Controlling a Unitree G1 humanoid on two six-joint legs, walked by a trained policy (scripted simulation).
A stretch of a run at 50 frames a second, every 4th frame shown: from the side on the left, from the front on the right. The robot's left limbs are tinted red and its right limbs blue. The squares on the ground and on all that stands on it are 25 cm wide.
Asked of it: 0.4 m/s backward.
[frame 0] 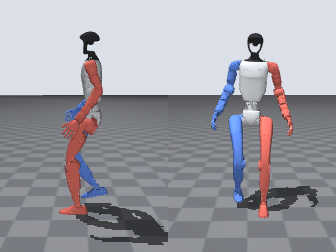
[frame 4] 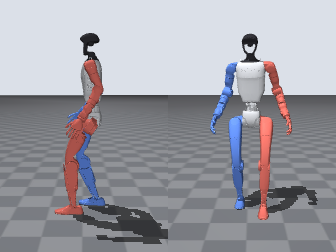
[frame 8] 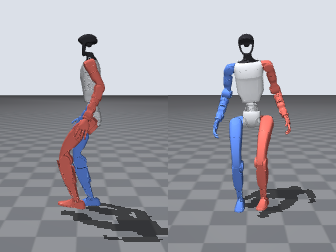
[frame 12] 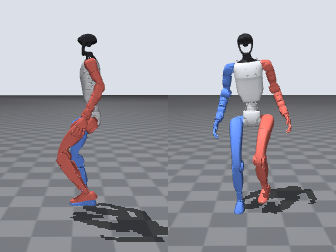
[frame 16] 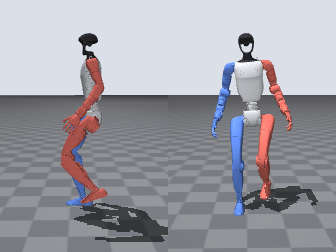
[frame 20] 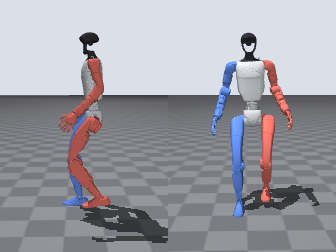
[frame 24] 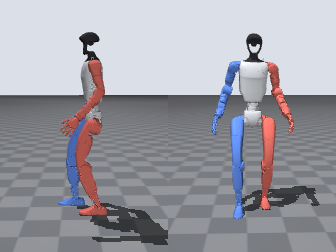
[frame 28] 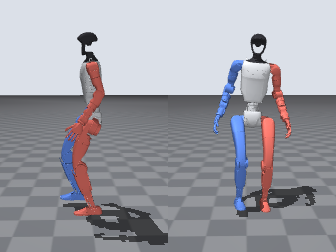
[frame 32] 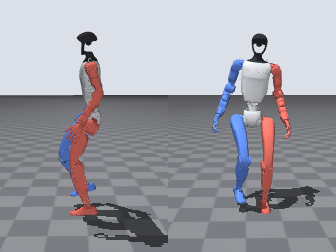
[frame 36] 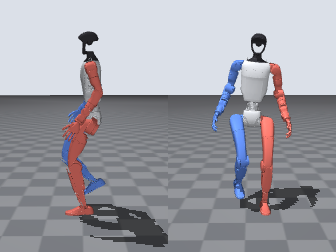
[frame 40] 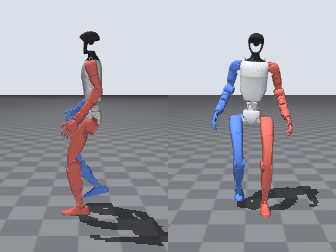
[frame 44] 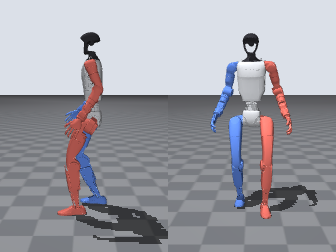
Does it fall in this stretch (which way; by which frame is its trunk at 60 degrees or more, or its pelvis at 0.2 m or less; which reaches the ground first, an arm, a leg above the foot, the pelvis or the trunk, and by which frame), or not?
no
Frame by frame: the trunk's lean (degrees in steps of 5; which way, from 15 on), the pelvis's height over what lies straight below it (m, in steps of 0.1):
0: 5, 0.8
4: 5, 0.8
8: 5, 0.8
12: 5, 0.8
16: 5, 0.8
20: 5, 0.8
24: 5, 0.8
28: 5, 0.8
32: 10, 0.8
36: 5, 0.8
40: 5, 0.8
44: 5, 0.8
